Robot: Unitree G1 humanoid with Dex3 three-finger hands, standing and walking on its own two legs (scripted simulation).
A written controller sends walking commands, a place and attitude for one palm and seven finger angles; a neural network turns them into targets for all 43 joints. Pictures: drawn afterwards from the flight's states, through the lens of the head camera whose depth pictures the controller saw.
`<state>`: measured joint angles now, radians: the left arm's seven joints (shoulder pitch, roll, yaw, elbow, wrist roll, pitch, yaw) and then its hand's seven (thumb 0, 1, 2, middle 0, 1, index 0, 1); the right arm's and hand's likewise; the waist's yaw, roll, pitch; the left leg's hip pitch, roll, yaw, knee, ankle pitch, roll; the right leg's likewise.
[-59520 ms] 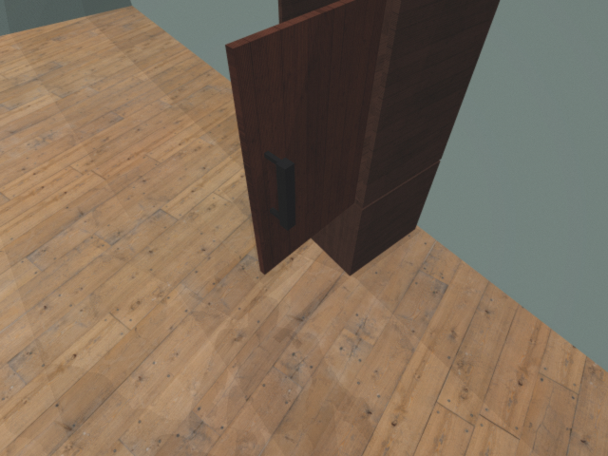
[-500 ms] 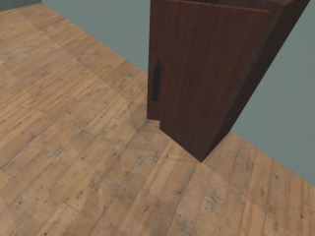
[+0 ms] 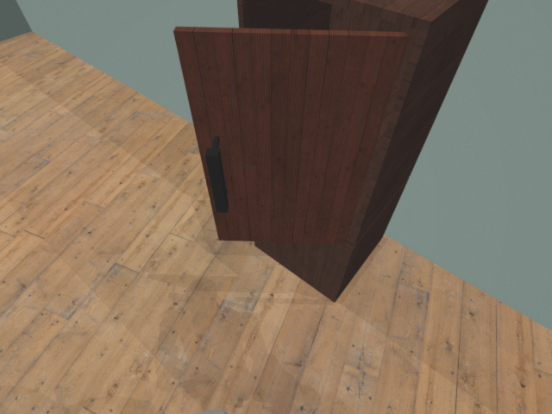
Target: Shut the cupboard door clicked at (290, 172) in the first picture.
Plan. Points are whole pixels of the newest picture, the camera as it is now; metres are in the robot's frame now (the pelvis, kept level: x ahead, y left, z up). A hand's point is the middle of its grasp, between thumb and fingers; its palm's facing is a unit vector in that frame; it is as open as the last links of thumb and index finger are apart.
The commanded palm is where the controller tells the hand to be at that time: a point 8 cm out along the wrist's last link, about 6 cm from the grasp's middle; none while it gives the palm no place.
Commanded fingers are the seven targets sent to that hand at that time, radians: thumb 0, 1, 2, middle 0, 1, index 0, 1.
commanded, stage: take the last steps up to it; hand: left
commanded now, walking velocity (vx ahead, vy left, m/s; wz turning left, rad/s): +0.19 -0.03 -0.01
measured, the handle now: (219, 175) +0.59 +0.14 -0.05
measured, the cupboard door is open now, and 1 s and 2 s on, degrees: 37 37 37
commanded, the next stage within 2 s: come to a stop and stand still in 0.12 s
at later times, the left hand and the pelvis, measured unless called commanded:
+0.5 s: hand (190, 400) +0.18 +0.15 -0.18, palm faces +0.01 -0.97 -0.24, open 7.3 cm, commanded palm none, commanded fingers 0.00 0.90 0.90 -0.20 -0.30 -0.20 -0.30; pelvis +0.13 -0.04 -0.01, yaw +0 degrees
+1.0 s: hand out of the picture +0.14 +0.19 -0.18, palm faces +0.05 -0.97 -0.23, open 7.3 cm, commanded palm none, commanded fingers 0.00 0.90 0.90 -0.20 -0.30 -0.20 -0.30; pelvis +0.10 -0.02 +0.00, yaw +0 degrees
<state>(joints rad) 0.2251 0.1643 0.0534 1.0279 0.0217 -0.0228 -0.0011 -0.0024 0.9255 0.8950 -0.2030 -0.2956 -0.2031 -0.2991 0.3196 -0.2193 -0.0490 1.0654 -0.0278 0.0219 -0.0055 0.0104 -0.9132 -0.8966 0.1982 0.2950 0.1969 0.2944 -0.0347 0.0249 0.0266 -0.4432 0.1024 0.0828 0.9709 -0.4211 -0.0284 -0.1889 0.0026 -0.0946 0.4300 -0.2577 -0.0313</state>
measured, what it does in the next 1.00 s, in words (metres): steps on the spot: left foot, then right foot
